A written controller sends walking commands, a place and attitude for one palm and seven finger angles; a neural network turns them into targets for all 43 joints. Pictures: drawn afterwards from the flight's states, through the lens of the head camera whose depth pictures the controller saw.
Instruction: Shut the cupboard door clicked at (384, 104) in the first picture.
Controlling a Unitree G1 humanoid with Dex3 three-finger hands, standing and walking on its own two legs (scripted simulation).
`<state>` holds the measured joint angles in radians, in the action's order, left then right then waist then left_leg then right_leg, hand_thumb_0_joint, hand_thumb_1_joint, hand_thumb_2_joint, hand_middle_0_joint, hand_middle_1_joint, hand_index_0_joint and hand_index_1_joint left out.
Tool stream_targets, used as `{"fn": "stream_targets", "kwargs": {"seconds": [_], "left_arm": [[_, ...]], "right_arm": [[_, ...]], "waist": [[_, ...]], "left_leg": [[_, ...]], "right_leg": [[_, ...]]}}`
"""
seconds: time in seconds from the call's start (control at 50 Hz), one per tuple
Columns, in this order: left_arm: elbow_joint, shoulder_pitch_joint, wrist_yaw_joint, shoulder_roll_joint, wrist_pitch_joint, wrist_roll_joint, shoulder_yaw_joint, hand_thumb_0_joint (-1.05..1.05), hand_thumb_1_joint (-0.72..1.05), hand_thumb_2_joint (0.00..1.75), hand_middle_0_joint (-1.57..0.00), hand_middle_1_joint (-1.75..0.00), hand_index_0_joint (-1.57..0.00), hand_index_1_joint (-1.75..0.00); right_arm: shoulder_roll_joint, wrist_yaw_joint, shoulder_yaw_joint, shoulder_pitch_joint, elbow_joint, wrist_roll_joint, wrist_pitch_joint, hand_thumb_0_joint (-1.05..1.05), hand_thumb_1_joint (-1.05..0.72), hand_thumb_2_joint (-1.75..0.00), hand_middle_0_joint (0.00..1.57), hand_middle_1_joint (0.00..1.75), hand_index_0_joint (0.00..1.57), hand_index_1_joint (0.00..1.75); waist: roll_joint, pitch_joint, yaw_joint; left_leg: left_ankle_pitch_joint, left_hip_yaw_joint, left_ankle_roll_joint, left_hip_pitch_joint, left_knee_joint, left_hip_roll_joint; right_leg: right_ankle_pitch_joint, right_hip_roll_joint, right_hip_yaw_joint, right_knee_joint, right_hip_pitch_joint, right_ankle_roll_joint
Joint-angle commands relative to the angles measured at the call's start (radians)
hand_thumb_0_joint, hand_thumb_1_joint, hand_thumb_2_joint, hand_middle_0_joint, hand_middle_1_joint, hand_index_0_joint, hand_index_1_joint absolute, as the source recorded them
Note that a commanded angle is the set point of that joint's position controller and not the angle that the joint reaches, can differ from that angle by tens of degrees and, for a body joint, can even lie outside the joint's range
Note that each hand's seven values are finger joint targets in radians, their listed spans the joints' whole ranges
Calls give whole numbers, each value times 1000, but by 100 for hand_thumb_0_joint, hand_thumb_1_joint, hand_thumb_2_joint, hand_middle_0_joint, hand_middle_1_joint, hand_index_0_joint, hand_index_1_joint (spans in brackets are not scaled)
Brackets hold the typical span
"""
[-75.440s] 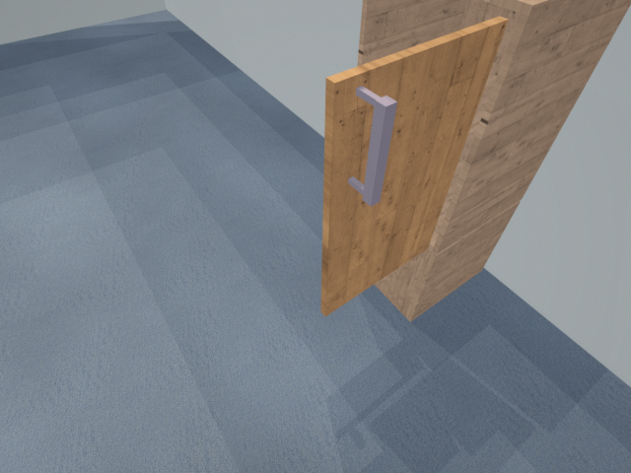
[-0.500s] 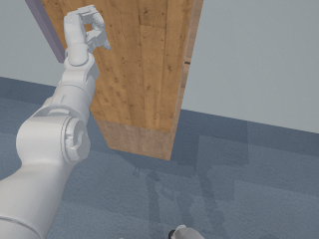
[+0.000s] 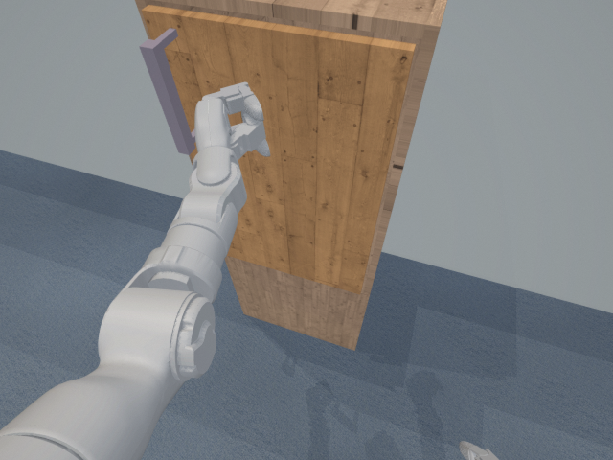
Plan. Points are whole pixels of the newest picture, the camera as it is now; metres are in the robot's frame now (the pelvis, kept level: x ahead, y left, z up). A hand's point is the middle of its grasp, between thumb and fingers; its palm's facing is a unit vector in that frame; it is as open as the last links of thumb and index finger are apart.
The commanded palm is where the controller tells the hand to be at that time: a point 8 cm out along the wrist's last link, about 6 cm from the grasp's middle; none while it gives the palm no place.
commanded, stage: draw the hand back to the body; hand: left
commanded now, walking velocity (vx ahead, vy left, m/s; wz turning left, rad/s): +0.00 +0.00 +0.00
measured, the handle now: (178, 96) +0.60 +0.16 +0.16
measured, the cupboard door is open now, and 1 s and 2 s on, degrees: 0 0 0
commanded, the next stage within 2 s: step back with the hand held close in 1.48 s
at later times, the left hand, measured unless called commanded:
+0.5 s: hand (156, 230) +0.33 +0.14 +0.17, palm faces +0.09 -0.99 -0.10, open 3.1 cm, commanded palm +0.29 +0.20 +0.18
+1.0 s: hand out of the picture +0.21 +0.26 +0.16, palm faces +0.38 -0.86 -0.35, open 5.3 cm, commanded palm +0.15 +0.30 +0.19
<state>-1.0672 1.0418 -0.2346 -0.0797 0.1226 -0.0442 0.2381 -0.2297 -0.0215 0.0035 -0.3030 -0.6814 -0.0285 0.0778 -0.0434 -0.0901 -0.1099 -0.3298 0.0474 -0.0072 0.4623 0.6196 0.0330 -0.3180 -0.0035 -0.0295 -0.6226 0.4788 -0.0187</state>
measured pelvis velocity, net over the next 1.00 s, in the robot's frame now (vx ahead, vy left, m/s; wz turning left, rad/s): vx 0.00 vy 0.02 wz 0.01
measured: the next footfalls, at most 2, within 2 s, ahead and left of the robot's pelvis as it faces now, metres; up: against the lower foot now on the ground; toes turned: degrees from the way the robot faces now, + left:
none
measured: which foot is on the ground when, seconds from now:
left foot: down 0.00-1.00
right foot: down 0.00-1.00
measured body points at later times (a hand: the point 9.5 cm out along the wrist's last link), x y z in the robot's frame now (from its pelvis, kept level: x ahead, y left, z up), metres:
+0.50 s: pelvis -0.01 +0.00 +0.01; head -0.04 -0.03 +0.46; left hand +0.32 +0.19 +0.18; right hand +0.18 -0.24 -0.06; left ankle -0.02 +0.12 -0.72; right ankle -0.01 -0.11 -0.73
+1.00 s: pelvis +0.00 +0.02 +0.02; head -0.03 -0.01 +0.47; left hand +0.19 +0.30 +0.18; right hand +0.17 -0.20 -0.08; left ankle -0.02 +0.12 -0.73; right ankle -0.01 -0.11 -0.73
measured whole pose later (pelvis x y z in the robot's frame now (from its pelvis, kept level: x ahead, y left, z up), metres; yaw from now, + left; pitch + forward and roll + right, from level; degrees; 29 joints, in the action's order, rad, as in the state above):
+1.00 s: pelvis +0.00 +0.02 +0.02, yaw +1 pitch -4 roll -1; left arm 0.27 -0.36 -0.08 -0.31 0.09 -0.07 0.26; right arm -0.21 0.06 -0.03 -0.21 -0.64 0.01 0.03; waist -0.07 0.00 0.03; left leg -0.26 0.04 0.01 0.09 0.41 0.01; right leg -0.23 0.01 -0.04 -0.38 0.08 0.00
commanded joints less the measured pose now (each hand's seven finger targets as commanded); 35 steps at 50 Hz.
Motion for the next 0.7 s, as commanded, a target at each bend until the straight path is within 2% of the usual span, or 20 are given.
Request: {"fn": "stream_targets", "kwargs": {"seconds": [0.0,0.02,0.06,0.1,0.14,0.16,0.2,0.24,0.26,0.3,0.34,0.38,0.4,0.44,0.48,0.54,0.56,0.6,0.62,0.68], "left_arm": [[367,178,34,-262,111,18,48,0,90,90,-130,-150,-130,-150],[435,132,51,-250,111,25,26,0,90,90,-130,-150,-130,-150],[525,58,94,-218,84,14,-27,0,90,90,-130,-150,-130,-150],[633,47,142,-190,34,-34,-69,0,90,90,-130,-150,-130,-150],[749,70,182,-181,-8,-90,-97,0,90,90,-130,-150,-130,-150],[824,83,196,-178,-22,-109,-107,0,90,90,-130,-150,-130,-150],[919,60,215,-176,-42,-124,-125,0,90,90,-130,-150,-130,-150],[946,9,217,-178,-58,-122,-139,0,90,90,-130,-150,-130,-150],[956,-27,216,-185,-69,-119,-134,0,90,90,-130,-150,-130,-150],[948,-133,219,-174,-102,-118,-138,0,90,90,-127,-147,-127,-147],[917,-290,224,-239,-149,-132,-55,0,90,90,-122,-141,-122,-141],[944,-359,244,-242,-197,-148,-45,0,90,90,-116,-135,-116,-135],[1084,-424,209,-275,-96,-70,-104,0,90,90,-113,-132,-113,-132],[1025,-611,187,-289,-57,-66,-62,0,90,90,-108,-126,-108,-126],[1146,-619,186,-289,-32,-54,-84,0,90,90,-102,-120,-102,-120],[1273,-645,173,-335,-2,-38,-55,0,90,90,-94,-111,-94,-111],[1342,-626,168,-336,8,-32,-62,0,90,90,-92,-108,-92,-108],[1410,-642,154,-332,22,-22,-69,0,90,90,-86,-102,-86,-102],[1419,-673,147,-348,24,-19,-50,0,90,90,-83,-99,-83,-99],[1472,-768,137,-335,29,-15,-56,0,90,90,-75,-90,-75,-90]], "right_arm": [[-131,7,51,-93,119,17,20,0,-90,-90,20,30,20,30],[-130,5,53,-79,136,24,21,0,-90,-90,20,30,20,30],[-134,8,56,-48,154,43,17,0,-90,-90,20,30,20,30],[-137,24,57,-8,168,63,12,0,-90,-90,20,30,20,30],[-136,49,53,36,177,78,16,0,-90,-90,20,30,20,30],[-129,59,50,61,176,83,22,0,-90,-90,20,30,20,30],[-119,76,40,94,174,86,37,0,-90,-90,20,30,20,30],[-114,88,29,110,165,87,46,0,-90,-90,20,30,20,30],[-111,91,25,124,161,88,52,0,-90,-90,20,30,20,30],[-110,93,17,148,163,89,57,0,-90,-90,20,30,20,30],[-122,97,14,168,171,88,51,0,-90,-90,20,30,20,30],[-117,99,0,211,193,94,40,0,-90,-90,20,30,20,30],[-91,96,1,216,208,78,39,0,-90,-90,20,30,20,30],[-101,93,3,235,206,74,23,0,-90,-90,20,30,20,30],[-89,88,-6,249,224,72,4,0,-90,-90,20,30,20,30],[-90,90,-2,257,229,64,3,0,-90,-90,20,30,20,30],[-85,90,-6,255,235,62,4,0,-90,-90,20,30,20,30],[-81,91,-9,252,234,55,15,0,-90,-90,20,30,20,30],[-84,92,-9,251,230,52,19,0,-90,-90,20,30,20,30],[-84,94,-9,250,226,46,31,0,-90,-90,20,30,20,30]], "waist": [[129,-466,80],[106,-453,87],[137,-397,81],[162,-349,68],[155,-320,59],[102,-328,69],[39,-324,75],[32,-258,73],[9,-242,82],[20,-208,95],[79,-188,131],[120,-152,142],[124,-53,111],[165,5,137],[136,-8,130],[26,-31,129],[-27,-63,123],[-71,-78,118],[-65,-79,122],[-66,-80,124]], "left_leg": [[481,20,25,-167,-26,-54],[488,27,27,-176,-29,-51],[463,29,32,-196,-45,-44],[404,29,38,-225,-66,-44],[346,27,44,-262,-85,-46],[342,25,45,-293,-91,-47],[328,18,47,-336,-99,-48],[294,7,48,-342,-111,-47],[276,2,45,-345,-120,-47],[249,-5,41,-339,-135,-50],[240,-5,41,-314,-148,-52],[214,0,39,-292,-164,-57],[183,7,37,-284,-209,-41],[155,1,38,-259,-223,-36],[158,1,36,-291,-239,-32],[169,2,35,-348,-251,-28],[178,-1,31,-364,-255,-31],[183,-5,26,-391,-258,-31],[192,-11,24,-394,-261,-31],[221,-18,21,-409,-268,-30]], "right_leg": [[673,-16,9,18,-354,6],[686,-16,11,24,-358,6],[679,-19,8,50,-354,13],[641,-21,10,88,-356,22],[562,-20,14,129,-360,29],[545,-20,17,138,-355,27],[489,-21,13,153,-339,21],[412,-22,6,171,-309,19],[381,-20,5,175,-296,17],[331,-18,-1,184,-290,13],[316,-15,-2,194,-325,16],[284,-4,1,208,-341,19],[230,16,26,249,-299,39],[175,13,26,275,-307,38],[154,13,24,281,-329,29],[161,5,21,299,-333,21],[168,6,18,290,-353,16],[173,1,6,288,-354,11],[181,-3,2,287,-360,8],[207,-5,-8,284,-376,6]]}}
